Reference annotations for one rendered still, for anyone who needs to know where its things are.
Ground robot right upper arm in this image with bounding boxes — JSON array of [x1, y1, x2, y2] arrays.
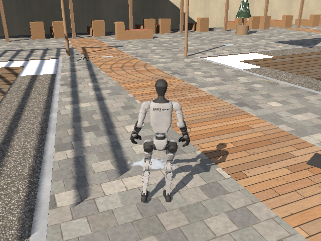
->
[[172, 101, 185, 128]]

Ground left robot forearm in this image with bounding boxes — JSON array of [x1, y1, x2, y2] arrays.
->
[[132, 121, 141, 137]]

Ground right robot forearm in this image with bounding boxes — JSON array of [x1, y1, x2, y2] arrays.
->
[[180, 121, 189, 139]]

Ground robot left hand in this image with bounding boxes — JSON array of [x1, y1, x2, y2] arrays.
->
[[130, 134, 141, 144]]

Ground humanoid robot head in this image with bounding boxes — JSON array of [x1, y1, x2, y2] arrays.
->
[[153, 79, 169, 103]]

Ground robot left upper arm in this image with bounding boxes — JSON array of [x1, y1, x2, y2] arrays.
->
[[136, 101, 151, 129]]

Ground robot right shin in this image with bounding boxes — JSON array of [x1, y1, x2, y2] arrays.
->
[[165, 164, 173, 196]]

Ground robot right hand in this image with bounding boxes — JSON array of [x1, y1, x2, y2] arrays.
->
[[179, 137, 190, 147]]

